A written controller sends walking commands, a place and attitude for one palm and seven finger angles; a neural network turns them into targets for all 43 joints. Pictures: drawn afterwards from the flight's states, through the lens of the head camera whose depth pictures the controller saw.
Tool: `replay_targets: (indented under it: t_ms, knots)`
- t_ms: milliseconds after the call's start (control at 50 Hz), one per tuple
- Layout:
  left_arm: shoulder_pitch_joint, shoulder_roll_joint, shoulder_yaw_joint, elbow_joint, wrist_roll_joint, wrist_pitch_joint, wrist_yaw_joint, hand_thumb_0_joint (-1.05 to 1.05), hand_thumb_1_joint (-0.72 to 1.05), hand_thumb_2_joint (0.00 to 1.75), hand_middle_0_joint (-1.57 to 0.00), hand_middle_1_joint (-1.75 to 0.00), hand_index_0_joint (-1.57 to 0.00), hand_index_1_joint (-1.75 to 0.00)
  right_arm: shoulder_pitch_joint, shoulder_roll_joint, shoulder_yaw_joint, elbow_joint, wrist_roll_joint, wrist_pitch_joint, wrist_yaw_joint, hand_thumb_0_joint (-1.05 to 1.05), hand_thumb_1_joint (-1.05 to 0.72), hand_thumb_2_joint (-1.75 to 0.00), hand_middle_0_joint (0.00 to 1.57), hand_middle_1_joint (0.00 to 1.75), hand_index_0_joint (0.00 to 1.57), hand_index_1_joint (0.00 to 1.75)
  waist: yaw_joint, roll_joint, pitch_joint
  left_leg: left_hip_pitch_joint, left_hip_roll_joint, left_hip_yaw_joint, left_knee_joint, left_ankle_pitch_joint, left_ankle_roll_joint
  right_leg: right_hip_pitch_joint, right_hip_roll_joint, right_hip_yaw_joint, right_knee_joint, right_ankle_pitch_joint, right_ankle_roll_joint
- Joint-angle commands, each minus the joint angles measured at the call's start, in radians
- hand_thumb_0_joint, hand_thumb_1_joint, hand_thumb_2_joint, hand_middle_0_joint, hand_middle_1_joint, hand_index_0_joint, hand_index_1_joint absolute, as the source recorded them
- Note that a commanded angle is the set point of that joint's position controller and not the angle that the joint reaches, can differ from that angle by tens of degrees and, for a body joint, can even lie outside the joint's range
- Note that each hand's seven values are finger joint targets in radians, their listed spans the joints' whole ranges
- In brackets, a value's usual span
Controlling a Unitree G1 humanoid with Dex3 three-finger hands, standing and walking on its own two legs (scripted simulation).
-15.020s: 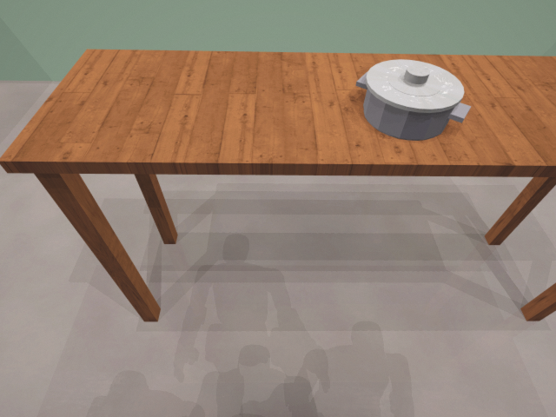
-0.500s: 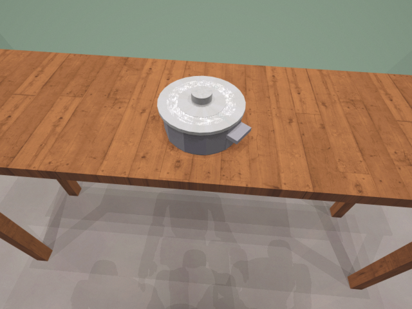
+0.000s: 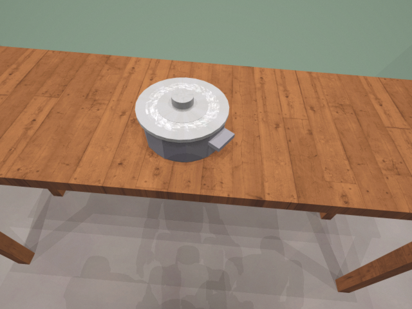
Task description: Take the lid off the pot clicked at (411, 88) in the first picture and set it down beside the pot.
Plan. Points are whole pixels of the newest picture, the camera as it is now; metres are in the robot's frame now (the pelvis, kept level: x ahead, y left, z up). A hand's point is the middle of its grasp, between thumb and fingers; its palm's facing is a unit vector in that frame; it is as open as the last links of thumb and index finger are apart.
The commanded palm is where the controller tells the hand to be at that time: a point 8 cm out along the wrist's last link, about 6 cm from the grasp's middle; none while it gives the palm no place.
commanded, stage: come to a stop and stand still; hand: left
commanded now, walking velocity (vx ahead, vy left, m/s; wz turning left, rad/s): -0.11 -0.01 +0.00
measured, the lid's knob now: (182, 98) +0.47 +0.09 +0.15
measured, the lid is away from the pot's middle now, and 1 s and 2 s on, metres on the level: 0.00 0.00 0.00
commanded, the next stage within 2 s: look again from close up in 1.00 s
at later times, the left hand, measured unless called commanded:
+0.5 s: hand out of the picture +0.05 +0.21 -0.17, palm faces +0.04 -0.98 -0.20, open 7.4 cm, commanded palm none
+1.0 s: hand out of the picture -0.05 +0.24 -0.18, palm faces +0.04 -0.98 -0.20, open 7.4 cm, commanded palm none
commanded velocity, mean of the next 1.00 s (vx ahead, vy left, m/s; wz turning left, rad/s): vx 0.00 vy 0.00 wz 0.00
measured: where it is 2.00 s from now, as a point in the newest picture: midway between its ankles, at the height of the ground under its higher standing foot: outside the picture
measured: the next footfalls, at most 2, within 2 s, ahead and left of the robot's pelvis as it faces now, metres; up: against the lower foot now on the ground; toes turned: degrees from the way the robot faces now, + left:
none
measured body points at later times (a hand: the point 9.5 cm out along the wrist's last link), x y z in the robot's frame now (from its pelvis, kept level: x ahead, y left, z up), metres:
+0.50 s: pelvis -0.03 +0.03 +0.00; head -0.02 +0.04 +0.45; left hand +0.05 +0.26 -0.15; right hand +0.06 -0.20 -0.14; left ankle -0.04 +0.10 -0.73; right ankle -0.06 -0.10 -0.73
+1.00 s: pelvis -0.04 +0.06 +0.00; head -0.02 +0.08 +0.45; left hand -0.05 +0.29 -0.16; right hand +0.01 -0.18 -0.14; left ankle -0.04 +0.10 -0.73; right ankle -0.06 -0.10 -0.73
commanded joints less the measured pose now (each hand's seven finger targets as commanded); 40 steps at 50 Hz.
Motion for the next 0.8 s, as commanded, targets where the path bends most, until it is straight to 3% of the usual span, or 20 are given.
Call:
replay_targets:
  t_ms: [0,40,80,100,120,140,160,180,200,220,240,280,300,340,360,400,440,500,660,780]
  knots:
    - [0.09,0.108,0.02,-0.047,0.001,-0.014,0.002,0.0,0.9,0.9,-0.2,-0.3,-0.2,-0.3,0.042,-0.141,-0.03,-0.048,-0.001,0.001,0.004,0.0,-0.9,-0.9,0.2,0.3,0.2,0.3,0.011,0.108,-0.092,0.077,0.207,-0.22,-0.082,0.548,0.047,-0.001,-0.085,0.059,-0.136,0.25,-0.008]
    - [0.08,0.133,0.023,-0.061,0.005,-0.021,0.005,0.0,0.9,0.9,-0.2,-0.3,-0.2,-0.3,0.032,-0.121,-0.034,-0.061,-0.001,0.008,0.01,0.0,-0.9,-0.9,0.2,0.3,0.2,0.3,0.004,0.027,-0.106,0.038,0.136,-0.155,-0.002,0.407,-0.002,0.028,-0.161,0.137,-0.157,0.52,-0.036]
    - [0.062,0.152,0.023,-0.074,0.007,-0.027,0.008,0.0,0.9,0.9,-0.2,-0.3,-0.2,-0.3,0.034,-0.105,-0.035,-0.066,0.0,0.016,0.013,0.0,-0.9,-0.9,0.2,0.3,0.2,0.3,-0.002,-0.115,-0.12,-0.023,0.068,-0.084,0.081,0.203,-0.039,0.079,-0.241,0.191,-0.17,0.748,-0.078]
    - [0.054,0.155,0.02,-0.078,0.009,-0.031,0.007,0.0,0.9,0.9,-0.2,-0.3,-0.2,-0.3,0.02,-0.096,-0.033,-0.068,-0.001,0.021,0.015,0.0,-0.9,-0.9,0.2,0.3,0.2,0.3,-0.001,-0.114,-0.098,-0.072,0.043,-0.08,0.115,0.048,-0.052,0.094,-0.267,0.215,-0.167,0.812,-0.107]
    - [0.083,0.154,0.02,-0.111,0.024,-0.052,0.038,0.0,0.9,0.9,-0.2,-0.3,-0.2,-0.3,-0.018,-0.139,-0.028,-0.165,-0.006,-0.006,0.02,0.0,-0.9,-0.9,0.2,0.3,0.2,0.3,-0.019,-0.079,-0.135,-0.089,0.041,-0.034,0.123,-0.052,-0.06,0.109,-0.242,0.264,-0.085,1.185,-0.076]
    - [0.065,0.212,0.025,-0.166,0.013,-0.054,0.026,0.0,0.9,0.9,-0.2,-0.3,-0.2,-0.3,0.011,-0.107,-0.02,-0.173,-0.009,0.006,0.035,0.0,-0.9,-0.9,0.2,0.3,0.2,0.3,-0.016,-0.165,-0.193,-0.114,0.038,-0.063,0.199,-0.06,-0.025,0.137,-0.243,0.193,-0.081,1.046,-0.084]
    - [0.053,0.203,0.027,-0.168,0.01,-0.047,0.019,0.0,0.9,0.9,-0.2,-0.3,-0.2,-0.3,0.004,-0.103,-0.021,-0.183,-0.009,0.018,0.04,0.0,-0.9,-0.9,0.2,0.3,0.2,0.3,-0.001,-0.085,-0.236,-0.115,0.039,-0.054,0.224,-0.057,-0.041,0.162,-0.263,0.223,-0.104,0.826,-0.136]
    - [0.051,0.203,0.027,-0.197,0.009,-0.049,0.017,0.0,0.9,0.9,-0.2,-0.3,-0.2,-0.3,-0.032,-0.099,-0.018,-0.211,-0.008,0.023,0.041,0.0,-0.9,-0.9,0.2,0.3,0.2,0.3,0.002,-0.115,-0.166,-0.141,0.035,-0.055,0.27,-0.089,-0.042,0.08,-0.264,0.239,-0.146,0.683,-0.156]
    - [0.043,0.193,0.026,-0.206,0.012,-0.051,0.016,0.0,0.9,0.9,-0.2,-0.3,-0.2,-0.3,-0.059,-0.105,-0.019,-0.229,-0.008,0.024,0.041,0.0,-0.9,-0.9,0.2,0.3,0.2,0.3,0.0,-0.091,-0.074,-0.165,0.04,-0.061,0.296,-0.129,-0.041,0.004,-0.277,0.267,-0.176,0.649,-0.173]
    - [0.036,0.198,0.023,-0.216,0.016,-0.053,0.014,0.0,0.9,0.9,-0.2,-0.3,-0.2,-0.3,-0.048,-0.104,-0.017,-0.233,-0.007,0.022,0.041,0.0,-0.9,-0.9,0.2,0.3,0.2,0.3,-0.014,-0.07,-0.04,-0.166,0.046,-0.065,0.276,-0.153,-0.04,-0.015,-0.274,0.257,-0.173,0.684,-0.18]
    - [0.026,0.205,0.021,-0.223,0.017,-0.053,0.014,0.0,0.9,0.9,-0.2,-0.3,-0.2,-0.3,-0.025,-0.101,-0.015,-0.227,-0.006,0.018,0.04,0.0,-0.9,-0.9,0.2,0.3,0.2,0.3,-0.025,-0.079,-0.051,-0.129,0.044,-0.056,0.21,-0.143,-0.038,-0.01,-0.252,0.224,-0.145,0.734,-0.17]
    - [-0.003,0.2,0.017,-0.239,0.009,-0.049,0.013,0.0,0.9,0.9,-0.2,-0.3,-0.2,-0.3,0.03,-0.098,-0.01,-0.209,-0.005,0.013,0.038,0.0,-0.9,-0.9,0.2,0.3,0.2,0.3,-0.047,-0.09,-0.064,-0.008,0.039,-0.048,0.074,-0.02,-0.041,-0.066,-0.213,0.178,-0.118,0.617,-0.13]
    - [-0.008,0.189,0.012,-0.245,0.007,-0.045,0.012,0.0,0.9,0.9,-0.2,-0.3,-0.2,-0.3,0.046,-0.115,-0.01,-0.197,-0.006,0.007,0.037,0.0,-0.9,-0.9,0.2,0.3,0.2,0.3,-0.047,-0.045,-0.049,0.031,0.06,-0.076,0.014,0.071,-0.029,-0.098,-0.179,0.156,-0.096,0.543,-0.097]
    - [0.027,0.169,0.005,-0.241,0.0,-0.036,0.009,0.0,0.9,0.9,-0.2,-0.3,-0.2,-0.3,0.031,-0.151,-0.01,-0.189,-0.012,-0.005,0.03,0.0,-0.9,-0.9,0.2,0.3,0.2,0.3,-0.017,0.105,-0.084,0.044,0.139,-0.186,0.0,0.359,0.013,-0.076,-0.099,0.088,-0.062,0.404,-0.038]
    - [0.04,0.167,0.005,-0.236,-0.002,-0.025,0.008,0.0,0.9,0.9,-0.2,-0.3,-0.2,-0.3,0.018,-0.166,-0.007,-0.198,-0.013,-0.007,0.029,0.0,-0.9,-0.9,0.2,0.3,0.2,0.3,-0.003,0.18,-0.109,0.055,0.174,-0.238,-0.033,0.411,0.032,-0.066,-0.072,0.05,-0.045,0.28,-0.029]
    - [0.061,0.143,-0.001,-0.218,-0.001,-0.015,0.008,0.0,0.9,0.9,-0.2,-0.3,-0.2,-0.3,-0.013,-0.186,-0.006,-0.206,-0.013,-0.003,0.025,0.0,-0.9,-0.9,0.2,0.3,0.2,0.3,0.016,0.147,-0.056,-0.019,0.191,-0.267,-0.071,0.335,0.054,-0.053,-0.044,0.03,-0.075,0.11,-0.023]
    - [0.057,0.15,-0.002,-0.208,0.002,-0.018,0.004,0.0,0.9,0.9,-0.2,-0.3,-0.2,-0.3,-0.022,-0.17,-0.001,-0.207,-0.011,-0.002,0.026,0.0,-0.9,-0.9,0.2,0.3,0.2,0.3,0.012,0.088,-0.041,-0.038,0.145,-0.216,-0.065,0.211,0.025,-0.042,-0.071,0.069,-0.133,0.161,-0.034]
    - [0.042,0.159,-0.002,-0.209,0.003,-0.016,-0.002,0.0,0.9,0.9,-0.2,-0.3,-0.2,-0.3,-0.009,-0.167,0.0,-0.203,-0.012,-0.004,0.027,0.0,-0.9,-0.9,0.2,0.3,0.2,0.3,0.002,0.096,-0.052,-0.023,0.132,-0.207,-0.087,0.134,0.012,-0.046,-0.082,0.076,-0.142,0.166,-0.037]
    - [0.068,0.154,-0.008,-0.162,0.004,-0.015,-0.009,0.0,0.9,0.9,-0.2,-0.3,-0.2,-0.3,0.019,-0.162,0.003,-0.176,-0.008,-0.014,0.025,0.0,-0.9,-0.9,0.2,0.3,0.2,0.3,0.004,0.059,-0.067,0.012,0.141,-0.211,-0.129,0.146,0.022,-0.028,-0.083,0.056,-0.154,0.178,-0.026]
    - [0.087,0.145,-0.012,-0.118,0.005,-0.014,-0.01,0.0,0.9,0.9,-0.2,-0.3,-0.2,-0.3,0.037,-0.165,0.005,-0.147,-0.005,-0.017,0.021,0.0,-0.9,-0.9,0.2,0.3,0.2,0.3,0.004,0.079,-0.05,0.021,0.142,-0.216,-0.154,0.151,0.026,-0.03,-0.09,0.048,-0.161,0.175,-0.02]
